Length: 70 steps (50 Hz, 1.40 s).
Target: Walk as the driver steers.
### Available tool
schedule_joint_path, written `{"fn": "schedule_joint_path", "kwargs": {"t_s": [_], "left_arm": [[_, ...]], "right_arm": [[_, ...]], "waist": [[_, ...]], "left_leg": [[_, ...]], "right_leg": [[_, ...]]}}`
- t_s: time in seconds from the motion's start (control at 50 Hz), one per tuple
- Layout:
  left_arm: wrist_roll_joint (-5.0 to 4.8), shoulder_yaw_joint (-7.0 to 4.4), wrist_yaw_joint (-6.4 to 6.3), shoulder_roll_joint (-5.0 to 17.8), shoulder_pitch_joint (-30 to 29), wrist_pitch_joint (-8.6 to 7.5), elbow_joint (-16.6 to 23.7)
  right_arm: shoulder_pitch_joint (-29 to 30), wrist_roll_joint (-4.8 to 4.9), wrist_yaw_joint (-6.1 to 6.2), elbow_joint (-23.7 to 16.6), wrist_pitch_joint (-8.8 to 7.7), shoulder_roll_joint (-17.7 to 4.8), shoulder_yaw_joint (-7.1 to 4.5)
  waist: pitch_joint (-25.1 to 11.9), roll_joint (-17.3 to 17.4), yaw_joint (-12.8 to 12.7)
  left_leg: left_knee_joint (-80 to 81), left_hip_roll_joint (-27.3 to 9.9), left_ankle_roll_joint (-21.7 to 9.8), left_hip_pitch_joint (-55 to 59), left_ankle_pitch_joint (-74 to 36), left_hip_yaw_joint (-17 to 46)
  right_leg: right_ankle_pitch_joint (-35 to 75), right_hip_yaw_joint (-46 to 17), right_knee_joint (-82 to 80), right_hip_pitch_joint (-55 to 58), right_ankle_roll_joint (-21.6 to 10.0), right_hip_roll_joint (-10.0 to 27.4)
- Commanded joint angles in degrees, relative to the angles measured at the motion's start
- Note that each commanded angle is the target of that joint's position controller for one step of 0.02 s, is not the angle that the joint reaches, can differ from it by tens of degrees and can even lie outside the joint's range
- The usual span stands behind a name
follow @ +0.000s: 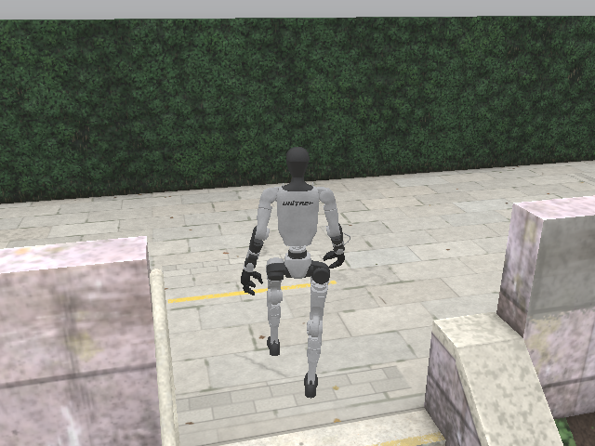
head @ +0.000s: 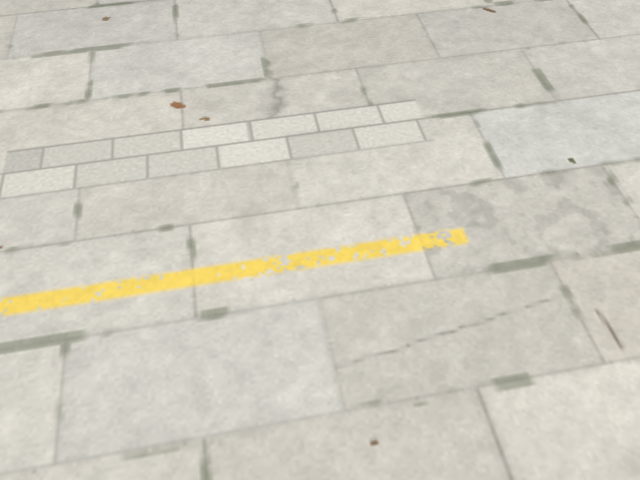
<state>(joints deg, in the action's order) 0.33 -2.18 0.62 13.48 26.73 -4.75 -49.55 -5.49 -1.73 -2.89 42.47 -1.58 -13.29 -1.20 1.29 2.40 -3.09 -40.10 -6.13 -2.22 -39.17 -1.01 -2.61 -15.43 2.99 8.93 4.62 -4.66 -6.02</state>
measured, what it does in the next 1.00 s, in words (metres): walks ahead: left foot, then right foot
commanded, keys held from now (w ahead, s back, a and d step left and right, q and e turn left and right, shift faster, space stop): w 0.54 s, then w+q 0.46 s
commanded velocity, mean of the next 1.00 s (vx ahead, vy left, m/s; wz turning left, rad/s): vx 0.50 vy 0.00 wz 0.14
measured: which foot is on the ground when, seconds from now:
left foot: up 0.00-0.10, down 0.12-0.68, up 0.70-1.00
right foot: down 0.00-0.14, up 0.16-0.64, down 0.66-1.00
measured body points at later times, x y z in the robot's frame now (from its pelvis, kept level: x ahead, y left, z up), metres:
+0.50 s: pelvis +0.29 +0.04 +0.01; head +0.31 +0.04 +0.46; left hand +0.45 +0.27 -0.11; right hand +0.26 -0.22 -0.13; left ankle +0.22 +0.11 -0.74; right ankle +0.46 -0.12 -0.68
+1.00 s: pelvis +0.57 +0.00 +0.01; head +0.59 +0.00 +0.46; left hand +0.52 +0.25 -0.13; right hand +0.74 -0.22 -0.12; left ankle +0.68 +0.17 -0.67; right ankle +0.53 -0.08 -0.74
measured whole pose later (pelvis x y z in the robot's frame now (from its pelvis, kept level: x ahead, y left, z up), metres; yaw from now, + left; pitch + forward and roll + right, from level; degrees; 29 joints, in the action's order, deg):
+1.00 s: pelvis +0.57 +0.00 +0.01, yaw +12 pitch +0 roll -1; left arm 1.1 -2.4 -0.6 12.0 22.4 -5.8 -54.8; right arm -10.0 -1.6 -2.7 49.3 -0.4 -14.1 -3.5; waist 1.9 2.2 -1.1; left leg -51.4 -5.6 -3.3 -38.2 2.5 -1.0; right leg -14.0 13.8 14.1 -0.3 -2.7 -1.3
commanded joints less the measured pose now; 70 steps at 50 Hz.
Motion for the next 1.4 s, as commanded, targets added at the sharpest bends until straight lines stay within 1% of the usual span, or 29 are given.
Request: {"fn": "schedule_joint_path", "kwargs": {"t_s": [0.02, 0.06, 0.1, 0.12, 0.14, 0.16, 0.18, 0.2, 0.24, 0.3, 0.42, 0.56, 0.6, 0.64, 0.66, 0.68, 0.7, 0.74, 0.78, 0.88, 1.08, 1.14, 1.18, 1.2, 1.22, 1.24, 1.28, 1.34, 1.4], "left_arm": [[0.51, -1.69, -0.75, 8.5, 1.6, -0.33, 1.2], [0.91, -1.75, -1.11, 9.5, 0.8, -0.21, 0.5], [1.46, -1.97, -1.38, 10.6, -0.6, 0.29, 0.0], [1.23, -1.49, -1.47, 9.5, -0.2, 0.26, 1.0], [-1.17, -0.01, -0.68, 3.2, 7.3, 0.1, 2.9], [0.53, -0.99, -0.74, 6.9, 4.2, 0.1, 1.8], [0.8, -1.39, -0.59, 7.6, -2.0, 0.15, 3.6], [0.8, -1.0, -0.26, 7.1, -4.8, -0.2, 4.2], [1.68, -0.67, 0.21, 5.4, -3.6, 1.05, 3.5], [2.06, -0.26, 0.98, 3.6, -3.6, 2.65, 2.7], [1.46, 0.35, 1.16, 3.1, -18.0, 2.63, 6.2], [1.35, 0.56, 1.2, 3.5, -28.4, 1.98, 9.0], [1.39, 0.24, 0.99, 4.1, -26.7, 1.44, 8.9], [1.74, -0.8, 0.16, 5.8, -14.7, 0.38, 5.1], [2.84, -1.92, -0.64, 8.9, -4.1, -0.45, 2.0], [4.34, -3.73, -1.34, 15.8, 2.4, -0.61, 2.0], [2.56, -3.66, -1.04, 14.4, 0.3, 0.36, 2.2], [1.38, -1.8, -0.83, 7.1, -9.9, 0.45, 3.3], [0.9, -0.99, -1.05, 4.1, -11.8, -0.24, 2.2], [0.53, -1.36, -1.19, 4.6, -8.5, -2.06, -0.3], [0.89, -1.9, -2.13, 6.7, -2.0, -1.2, -4.3], [1.18, -2.49, -2.64, 8.9, -2.6, 0.0, -4.6], [1.12, -2.93, -2.44, 10.5, -3.6, 1.26, -4.0], [1.18, -2.42, -2.17, 8.8, -3.4, 1.31, -2.3], [0.24, -1.72, -0.92, 3.5, -3.5, 0.64, 2.4], [0.72, -2.26, -0.62, 7.9, -10.3, -0.16, 4.1], [-0.08, -1.58, -0.59, 6.2, -12.0, -1.45, 4.2], [2.53, -1.59, -0.46, 5.5, -9.5, 1.45, 3.5], [2.52, -1.35, 0.04, 4.7, -12.7, 3.1, 5.1]], "right_arm": [[6.5, 0.0, -0.09, -5.2, -0.94, -3.9, -0.64], [4.1, -0.07, 0.72, -4.8, -1.28, -4.9, -1.16], [-9.1, -0.37, 1.87, -0.6, -1.94, -6.9, -2.33], [-19.8, -1.58, 2.66, 2.2, -2.53, -10.1, -3.38], [-24.9, -2.69, 3.21, 2.4, -2.62, -17.7, -5.42], [-22.6, 0.11, 2.74, 2.3, -1.88, -14.4, -4.84], [-16.0, 0.86, 2.81, 2.1, -1.68, -12.4, -4.28], [-12.1, 0.84, 2.56, 1.7, -1.89, -8.4, -3.27], [-10.4, 1.34, 2.48, 3.0, -2.49, -5.2, -2.24], [-12.4, 1.27, 2.17, 4.9, -3.9, -5.8, -2.4], [-17.8, 1.62, 1.89, 8.2, -4.04, -6.4, -2.51], [-23.9, 0.85, 2.93, 11.7, -3.65, -7.3, -2.54], [-22.8, 0.55, 3.37, 12.1, -3.37, -8.2, -2.72], [-20.2, 0.53, 3.42, 11.9, -3.16, -9.3, -2.91], [-20.0, 0.94, 3.27, 11.2, -3.29, -8.0, -2.46], [-25.2, 3.3, 2.75, 8.8, -3.44, -1.4, -0.92], [-25.5, 2.47, 3.13, 9.9, -3.05, -5.2, -2.08], [-17.7, 1.58, 2.81, 8.8, -2.6, -6.2, -2.77], [-17.3, 0.43, 2.09, 9.0, -1.33, -4.4, -2.83], [-12.5, 0.06, 0.7, 7.1, 0.91, -2.1, -2.68], [4.8, -0.35, -0.91, 0.0, 0.55, -2.0, -1.57], [0.8, -0.55, -0.35, 0.6, 0.68, -3.4, -2.4], [-12.2, -0.74, 0.52, 4.3, -0.09, -5.8, -4.01], [-20.5, -1.44, 1.46, 6.4, -0.34, -11.1, -5.87], [-17.1, -0.08, 1.96, 4.9, 0.25, -17.2, -7.36], [-18.3, 0.78, 2.23, 4.3, 0.94, -16.8, -7.18], [-13.5, 1.17, 3.02, 5.3, 0.56, -11.1, -5.76], [-9.5, 1.84, 3.1, 4.5, -1.06, -7.8, -4.46], [-12.4, 1.87, 2.74, 5.0, -2.02, -9.9, -4.85]], "waist": [[4.7, -5.2, 0.5], [3.1, -5.8, 2.4], [-4.2, -5.7, 8.2], [-11.6, -3.2, 11.9], [-21.9, 10.9, 9.2], [-22.6, 7.7, 9.7], [-10.8, 3.6, 7.0], [-5.7, 0.1, 5.7], [-1.3, 1.8, 2.0], [-0.2, 1.2, 0.7], [3.4, 0.6, 3.6], [4.8, 0.7, 6.5], [4.2, 0.9, 4.9], [-1.7, 0.1, -0.8], [-8.8, -2.9, -4.6], [-18.9, -14.4, -3.8], [-20.9, -14.6, -3.2], [-5.1, -5.9, 0.2], [-0.4, -7.7, 2.9], [1.6, -6.6, 4.4], [5.4, -5.9, 1.4], [1.8, -7.9, 3.9], [-5.6, -6.2, 9.6], [-11.6, -0.1, 12.8], [-15.2, 15.1, 8.1], [-15.0, 3.8, 10.5], [-3.3, -3.6, 6.1], [-2.5, -3.3, 1.6], [-1.1, -2.3, 1.8]], "left_leg": [[5.7, 2.1, -2.0, 3.3, -0.1, -1.2], [7.6, 4.8, -3.8, 8.1, 5.6, -2.4], [11.5, 8.7, -6.2, 24.0, 8.7, -3.8], [10.6, 2.4, -8.7, 40.2, 10.4, 2.7], [12.9, -16.7, -17.2, 59.6, 16.7, 31.4], [23.1, -17.9, -17.8, 58.3, 18.1, 46.0], [23.7, -15.1, -15.5, 48.9, 20.7, 34.6], [25.6, -13.0, -13.8, 40.6, 17.0, 27.3], [29.2, -7.9, -10.2, 29.9, 11.0, 17.3], [32.3, -5.8, -10.5, 26.3, 5.1, 11.9], [34.8, -2.8, -9.5, 31.0, -0.6, 5.5], [30.6, -6.1, -9.0, 42.0, -10.1, 5.6], [26.3, -6.9, -8.5, 44.0, -17.9, 6.5], [12.8, -4.6, -6.8, 41.6, -28.4, 5.2], [-0.5, -1.6, -5.8, 33.1, -19.5, 3.5], [-22.4, 6.3, -3.0, 13.5, 7.6, -0.7], [-31.3, 10.0, -3.4, 5.6, 31.2, 3.7], [-30.8, 3.5, -3.9, 3.4, 21.5, 6.1], [-26.6, 1.1, -3.1, 7.1, 17.7, 5.7], [-24.4, -0.1, -1.4, 2.6, 10.3, 4.2], [2.0, 2.2, -4.0, 3.6, 3.3, -3.9], [3.6, 7.3, -7.3, 11.0, 12.5, -7.0], [8.8, 11.5, -10.6, 27.0, 14.4, -6.4], [12.2, 3.4, -13.6, 41.1, 21.0, 6.1], [20.5, -12.0, -22.7, 56.3, 22.4, 40.1], [25.1, -13.2, -22.6, 56.1, 17.1, 43.5], [25.2, -9.8, -18.2, 42.0, 3.7, 28.6], [26.7, -3.4, -15.2, 32.3, -5.7, 19.9], [28.4, -1.0, -14.8, 29.8, -5.5, 17.8]], "right_leg": [[33.0, -5.4, -0.4, -1.5, -5.6, 17.4], [45.4, -4.6, 5.1, 1.6, -4.7, 18.1], [54.6, -2.4, 21.5, 0.8, -3.0, 15.8], [41.2, -1.2, 36.6, -9.0, -2.3, 13.9], [8.0, 1.3, 61.4, -30.0, 0.7, 4.2], [-14.2, -5.9, 68.3, -38.5, 0.3, 0.5], [-8.7, -7.3, 69.0, -42.7, 0.0, 4.7], [-4.2, -6.7, 65.2, -41.4, -0.2, 7.1], [-1.5, -5.8, 58.8, -35.3, 0.5, 10.2], [1.3, -4.3, 55.8, -34.3, 1.8, 11.2], [14.5, -1.4, 38.4, -42.0, 4.0, 12.9], [14.6, 0.0, 25.3, -40.6, 2.0, 10.2], [9.7, 0.0, 22.8, -36.9, 0.7, 8.6], [7.2, 1.2, 18.0, -20.9, -1.2, 5.2], [6.4, -3.5, 17.7, -5.2, -3.3, 9.9], [-2.2, -28.1, 15.2, 14.1, -8.9, 28.5], [-4.5, -42.1, 7.2, 12.9, -10.9, 32.8], [-4.2, -24.7, 4.1, -3.1, -7.1, 27.3], [3.6, -13.3, 1.0, -11.6, -3.3, 22.6], [15.0, -1.8, -1.5, -12.5, -3.3, 20.9], [29.5, 10.0, 1.4, -2.2, -2.6, 21.9], [53.2, 12.6, 13.0, 2.2, -1.6, 22.4], [52.7, 13.8, 33.9, -2.2, -0.5, 21.6], [34.6, 14.0, 51.5, -14.0, 1.5, 19.8], [-14.7, 9.4, 73.9, -40.4, 5.4, 5.4], [-12.9, -3.0, 76.0, -47.6, 5.0, 6.2], [-3.7, -4.2, 66.7, -46.0, 4.2, 11.8], [-2.8, -4.8, 58.3, -37.2, 5.7, 13.3], [0.9, -3.4, 51.9, -38.9, 7.4, 13.0]]}}
Keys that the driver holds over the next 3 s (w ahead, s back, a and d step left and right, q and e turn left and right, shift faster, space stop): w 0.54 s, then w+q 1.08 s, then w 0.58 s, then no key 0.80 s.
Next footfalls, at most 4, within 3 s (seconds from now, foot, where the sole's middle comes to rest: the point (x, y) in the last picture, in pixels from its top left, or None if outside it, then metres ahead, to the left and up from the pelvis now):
0.12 left None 0.26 0.11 -0.78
0.66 right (395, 438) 0.57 -0.09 -0.78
1.18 left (290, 332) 0.81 0.16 -0.78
1.74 right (295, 216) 1.18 0.17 -0.78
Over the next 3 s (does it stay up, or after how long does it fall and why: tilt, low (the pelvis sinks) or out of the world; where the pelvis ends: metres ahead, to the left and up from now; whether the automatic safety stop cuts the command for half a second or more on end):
stays up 1.30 0.42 0.01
